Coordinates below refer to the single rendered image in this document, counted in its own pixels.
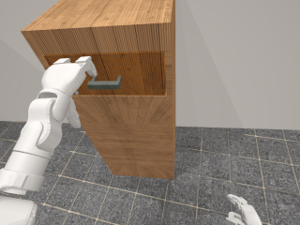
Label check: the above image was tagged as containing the robot right hand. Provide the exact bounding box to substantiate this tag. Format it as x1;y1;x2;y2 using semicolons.
226;194;263;225

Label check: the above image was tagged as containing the cabinet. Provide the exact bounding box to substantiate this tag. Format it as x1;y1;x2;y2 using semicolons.
21;0;176;180

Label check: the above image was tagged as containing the robot left hand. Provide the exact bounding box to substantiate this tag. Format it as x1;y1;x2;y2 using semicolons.
41;56;98;128

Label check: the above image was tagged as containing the drawer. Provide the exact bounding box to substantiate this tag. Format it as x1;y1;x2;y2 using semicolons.
44;51;167;96

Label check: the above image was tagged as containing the left robot forearm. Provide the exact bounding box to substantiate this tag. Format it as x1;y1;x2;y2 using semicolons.
0;88;70;195

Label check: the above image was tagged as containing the handle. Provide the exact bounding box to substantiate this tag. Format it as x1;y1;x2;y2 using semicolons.
87;75;122;90

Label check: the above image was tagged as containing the left robot upper arm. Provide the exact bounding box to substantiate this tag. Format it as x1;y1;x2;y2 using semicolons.
0;196;38;225

